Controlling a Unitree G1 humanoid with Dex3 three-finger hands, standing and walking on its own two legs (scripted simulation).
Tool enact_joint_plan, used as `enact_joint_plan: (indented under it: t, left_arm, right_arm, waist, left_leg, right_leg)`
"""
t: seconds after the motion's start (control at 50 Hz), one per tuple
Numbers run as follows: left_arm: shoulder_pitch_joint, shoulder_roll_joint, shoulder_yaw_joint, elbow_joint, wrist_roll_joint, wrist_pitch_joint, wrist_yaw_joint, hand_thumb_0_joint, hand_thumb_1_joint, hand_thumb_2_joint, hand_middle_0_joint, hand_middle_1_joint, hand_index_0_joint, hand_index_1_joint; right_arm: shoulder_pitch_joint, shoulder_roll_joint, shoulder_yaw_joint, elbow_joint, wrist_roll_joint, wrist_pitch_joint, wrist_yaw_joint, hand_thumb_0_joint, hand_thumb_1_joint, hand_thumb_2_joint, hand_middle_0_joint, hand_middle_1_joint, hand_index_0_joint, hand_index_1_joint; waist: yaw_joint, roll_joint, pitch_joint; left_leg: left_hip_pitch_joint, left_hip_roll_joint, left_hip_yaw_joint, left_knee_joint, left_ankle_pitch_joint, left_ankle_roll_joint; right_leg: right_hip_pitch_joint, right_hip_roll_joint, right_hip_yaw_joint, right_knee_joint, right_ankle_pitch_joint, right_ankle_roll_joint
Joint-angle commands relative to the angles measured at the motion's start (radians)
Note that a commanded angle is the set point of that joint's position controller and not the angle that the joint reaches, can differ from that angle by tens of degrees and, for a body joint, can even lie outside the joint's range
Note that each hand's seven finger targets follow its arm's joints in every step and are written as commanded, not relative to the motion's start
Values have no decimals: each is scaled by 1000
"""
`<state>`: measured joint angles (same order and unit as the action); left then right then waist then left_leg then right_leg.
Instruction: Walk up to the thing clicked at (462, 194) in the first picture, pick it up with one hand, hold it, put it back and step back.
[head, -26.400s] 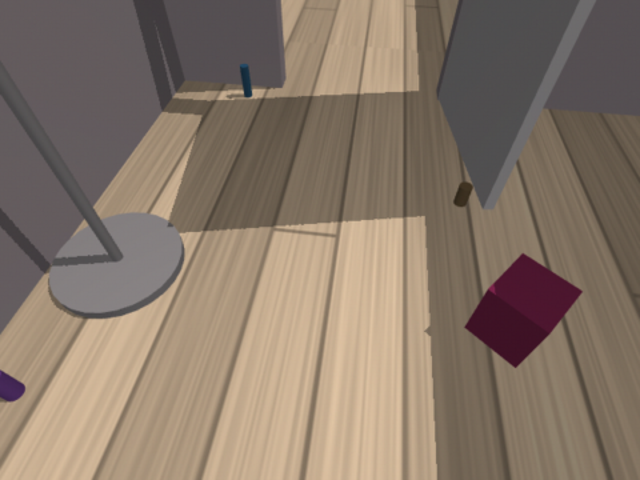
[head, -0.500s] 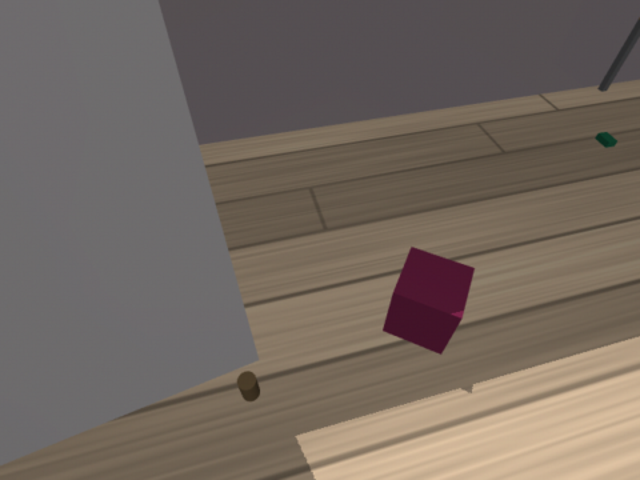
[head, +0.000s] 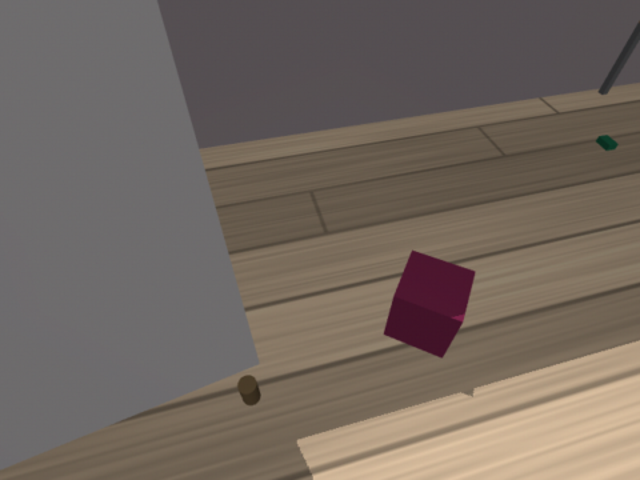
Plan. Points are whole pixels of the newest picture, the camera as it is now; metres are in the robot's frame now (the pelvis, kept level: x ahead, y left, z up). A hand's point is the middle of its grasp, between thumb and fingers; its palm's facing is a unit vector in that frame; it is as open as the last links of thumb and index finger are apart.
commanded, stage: stand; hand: left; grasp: from above
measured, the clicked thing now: (249, 390) +0.48 +0.23 -0.73
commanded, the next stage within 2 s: rise first in 0.46 s
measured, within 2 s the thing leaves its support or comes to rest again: neither
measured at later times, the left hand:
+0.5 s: hand out of the picture +0.07 +0.25 -0.16, palm faces -0.03 -0.94 -0.34, open 7.4 cm
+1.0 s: hand (158, 470) +0.17 +0.25 -0.18, palm faces -0.09 -0.92 -0.38, open 12.4 cm
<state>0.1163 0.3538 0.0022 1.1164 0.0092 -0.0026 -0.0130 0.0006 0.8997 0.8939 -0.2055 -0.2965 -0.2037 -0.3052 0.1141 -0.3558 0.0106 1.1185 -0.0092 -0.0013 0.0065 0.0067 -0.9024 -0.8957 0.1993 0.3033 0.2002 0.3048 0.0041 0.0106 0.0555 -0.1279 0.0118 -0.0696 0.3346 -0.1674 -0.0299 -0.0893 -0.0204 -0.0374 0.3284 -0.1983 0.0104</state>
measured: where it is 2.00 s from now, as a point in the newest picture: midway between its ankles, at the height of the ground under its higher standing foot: outside the picture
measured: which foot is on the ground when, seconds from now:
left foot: down 0.00-1.00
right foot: down 0.00-1.00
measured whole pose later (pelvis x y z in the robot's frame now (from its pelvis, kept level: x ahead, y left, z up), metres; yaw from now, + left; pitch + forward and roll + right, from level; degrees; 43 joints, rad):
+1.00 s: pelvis +0.00 +0.01 -0.03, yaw -3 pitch +9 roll -1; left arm 0.02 0.31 0.13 0.88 0.13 0.20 0.01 0.00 -0.18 0.90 -0.11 -0.99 -0.14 -0.97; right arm 0.24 -0.25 -0.03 0.69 0.03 -0.04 -0.02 0.01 -0.92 -0.90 0.20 0.30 0.20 0.30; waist -0.04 0.01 -0.04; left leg -0.53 0.02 -0.02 0.72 -0.35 -0.01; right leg -0.50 -0.01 0.02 0.70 -0.35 0.02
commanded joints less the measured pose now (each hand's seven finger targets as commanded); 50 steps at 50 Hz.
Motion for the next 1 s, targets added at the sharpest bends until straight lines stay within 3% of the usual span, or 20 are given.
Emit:
enact_joint_plan:
  t: [0.0, 0.1, 0.24, 0.4, 0.52, 0.54, 0.56, 0.58, 0.6, 0.62, 0.64, 0.66, 0.7, 0.74, 0.78, 0.82, 0.84, 0.9, 0.94, 0.98]
  left_arm:
    - [-27, 221, 43, -50, 2, -24, 18, 0, 900, 900, -200, -300, -200, -301]
    - [-35, 220, 45, -53, 0, -25, 18, 0, 900, 900, -200, -300, -200, -301]
    - [-35, 225, 46, -53, 1, -22, 19, 0, 900, 900, -200, -300, -200, -301]
    - [-31, 222, 44, -50, 1, -22, 18, 0, 900, 900, -200, -300, -200, -301]
    - [-24, 219, 42, -52, 2, -26, 18, 0, 900, 900, -200, -300, -200, -301]
    - [-25, 223, 44, -54, 3, -26, 20, 0, 843, 909, -156, -380, -168, -381]
    - [-376, 55, 40, -405, -59, -122, 33, 0, 763, 945, -204, -460, -182, -461]
    - [-465, 107, 59, -376, -55, -119, 41, 0, 683, 907, -215, -540, -197, -541]
    - [-305, 166, 109, -180, -37, -77, 48, 0, 603, 918, -221, -603, -196, -621]
    - [-207, 192, 137, -97, -27, -56, 38, 0, 523, 894, -195, -683, -189, -701]
    - [-240, 202, 139, -108, -10, -50, 31, 0, 443, 884, -156, -763, -169, -781]
    - [-318, 257, 162, -167, 3, -61, 28, 0, 363, 877, -146, -843, -168, -825]
    - [-211, 241, 187, -88, 43, -35, 11, 0, 203, 861, -115, -968, -159, -921]
    - [-78, 211, 218, -44, 86, 4, 0, 0, 43, 884, -92, -1028, -135, -983]
    - [-94, 204, 228, -200, 91, 40, 15, 0, -117, 882, -66, -1073, -114, -1022]
    - [-49, 130, 179, -187, 107, 110, 23, 0, -273, 897, -81, -1070, -118, -1031]
    - [-139, 152, 179, -247, 110, 134, 25, 0, -353, 907, -100, -1050, -124, -1024]
    - [-103, 147, 180, -283, 117, 195, 36, 0, -515, 933, -102, -1069, -116, -1054]
    - [-111, 117, 162, -334, 128, 209, 37, 0, -532, 938, -106, -1061, -116, -1050]
    - [-127, 139, 189, -382, 139, 209, 43, 0, -514, 924, -118, -1043, -129, -1030]
  right_arm:
    - [-29, -216, -38, -60, 1, -23, -17, 0, -900, -900, 200, 300, 200, 300]
    - [-29, -213, -36, -60, 1, -25, -17, 0, -900, -900, 200, 300, 200, 300]
    - [-26, -212, -34, -59, 0, -26, -18, 0, -900, -900, 200, 300, 200, 300]
    - [-24, -214, -37, -52, -1, -21, -17, 0, -900, -900, 200, 300, 200, 300]
    - [-23, -212, -36, -53, 0, -24, -16, 0, -900, -900, 200, 300, 200, 300]
    - [-19, -213, -37, -56, 0, -24, -17, 0, -945, -922, 201, 304, 201, 304]
    - [-42, -47, -3, -340, 71, -78, -39, 0, -1025, -932, 201, 299, 200, 299]
    - [12, -70, -6, -275, 69, -76, -50, 0, -952, -912, 199, 300, 199, 300]
    - [44, -99, -19, -254, 65, -66, -56, 0, -952, -915, 198, 300, 199, 300]
    - [52, -103, -32, -278, 67, -54, -58, 0, -926, -906, 199, 300, 199, 300]
    - [63, -104, -46, -303, 58, -53, -63, 0, -936, -908, 199, 300, 199, 300]
    - [75, -105, -59, -318, 57, -58, -72, 0, -914, -901, 200, 300, 200, 300]
    - [101, -100, -75, -351, 43, -62, -67, 0, -929, -904, 200, 300, 200, 300]
    - [114, -84, -92, -388, 26, -62, -52, 0, -924, -902, 200, 300, 200, 300]
    - [110, -72, -98, -448, 29, -66, -49, 0, -897, -895, 200, 300, 200, 300]
    - [84, -64, -90, -495, 37, -65, -45, 0, -904, -897, 201, 300, 200, 300]
    - [66, -68, -89, -515, 38, -65, -42, 0, -906, -898, 201, 300, 200, 300]
    - [64, -58, -90, -557, 40, -73, -38, 0, -922, -905, 201, 300, 200, 300]
    - [88, -57, -92, -570, 39, -87, -36, 0, -921, -904, 201, 300, 200, 300]
    - [107, -53, -97, -577, 33, -103, -34, 0, -921, -904, 201, 300, 200, 300]
  waist:
    - [1, -12, -65]
    - [2, -5, -85]
    - [2, -6, -76]
    - [0, -14, -53]
    - [0, -12, -73]
    - [1, -15, -85]
    - [-124, 48, -44]
    - [-98, -2, -65]
    - [-83, -44, -45]
    - [-47, -72, -46]
    - [-45, -91, -91]
    - [-34, -77, -170]
    - [-29, -41, -258]
    - [19, -13, -284]
    - [38, 70, -373]
    - [22, 56, -268]
    - [7, 28, -255]
    - [3, 9, -227]
    - [-18, -36, -232]
    - [-21, -25, -270]
  left_leg:
    - [-9, 100, -66, -40, 129, 39]
    - [-6, 105, -62, -34, 166, 45]
    - [-7, 105, -65, -41, 166, 37]
    - [-26, 96, -63, -47, 91, 38]
    - [-8, 104, -63, -37, 146, 42]
    - [-11, 105, -63, -35, 164, 41]
    - [-71, -34, 103, 29, -11, 32]
    - [-73, -36, 95, 40, -37, 36]
    - [-105, -42, 99, 54, -66, 41]
    - [-142, -35, 99, 87, -40, 42]
    - [-155, -34, 96, 118, -17, 46]
    - [-143, -28, 90, 135, 12, 44]
    - [-185, -37, 90, 203, 59, 42]
    - [-247, -48, 94, 245, 82, 36]
    - [-192, -50, 97, 232, 113, 25]
    - [-240, -38, 90, 233, 85, 17]
    - [-260, -33, 83, 244, 65, 20]
    - [-321, -21, 81, 283, 2, 21]
    - [-349, -16, 79, 324, -20, 28]
    - [-386, -16, 79, 386, -9, 30]
  right_leg:
    - [1, -115, 85, -63, 78, -26]
    - [32, -120, 87, -49, 125, -28]
    - [20, -115, 85, -45, 108, -28]
    - [4, -116, 94, -67, 59, -27]
    - [16, -116, 90, -58, 105, -26]
    - [31, -117, 87, -51, 125, -25]
    - [-231, -3, 37, 11, 76, -10]
    - [-192, 0, 20, 20, 44, -6]
    - [-203, 7, 10, 25, -5, -10]
    - [-208, 10, -2, 54, 0, -12]
    - [-210, 14, -3, 82, 19, -13]
    - [-196, 14, 2, 117, 61, -13]
    - [-204, 9, 10, 188, 124, -13]
    - [-204, 10, 16, 228, 126, -22]
    - [-178, 16, 17, 233, 136, -27]
    - [-248, 28, 3, 228, 85, -31]
    - [-265, 30, -2, 229, 65, -27]
    - [-338, 38, -7, 271, -9, -27]
    - [-381, 41, -9, 309, -29, -23]
    - [-417, 40, -3, 364, -16, -20]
